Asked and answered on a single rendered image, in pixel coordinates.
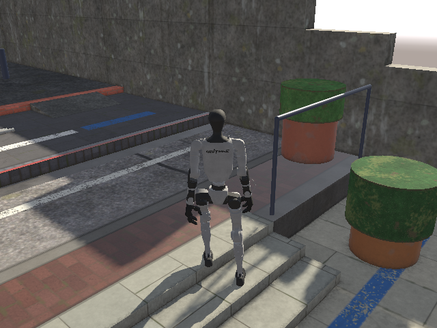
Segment robot left forearm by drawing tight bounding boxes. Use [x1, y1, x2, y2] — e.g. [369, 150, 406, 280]
[186, 169, 197, 205]

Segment robot right foot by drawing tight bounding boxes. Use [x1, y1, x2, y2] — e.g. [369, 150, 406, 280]
[236, 268, 246, 286]

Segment robot left upper arm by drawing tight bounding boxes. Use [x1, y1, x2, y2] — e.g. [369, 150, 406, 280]
[190, 139, 203, 178]

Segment robot right upper arm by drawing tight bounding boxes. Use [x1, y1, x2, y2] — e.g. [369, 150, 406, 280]
[232, 138, 247, 176]

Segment robot right hand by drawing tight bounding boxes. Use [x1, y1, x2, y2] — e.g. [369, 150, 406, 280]
[241, 196, 253, 213]

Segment robot right forearm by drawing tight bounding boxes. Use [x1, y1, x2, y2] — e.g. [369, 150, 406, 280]
[240, 167, 252, 197]

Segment robot left foot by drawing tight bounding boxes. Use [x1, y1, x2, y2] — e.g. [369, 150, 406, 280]
[203, 250, 213, 267]

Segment robot left hand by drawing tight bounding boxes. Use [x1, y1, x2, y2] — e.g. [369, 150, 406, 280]
[185, 204, 202, 225]

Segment robot foot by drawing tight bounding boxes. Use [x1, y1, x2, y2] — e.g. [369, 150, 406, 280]
[236, 268, 246, 286]
[203, 250, 213, 267]

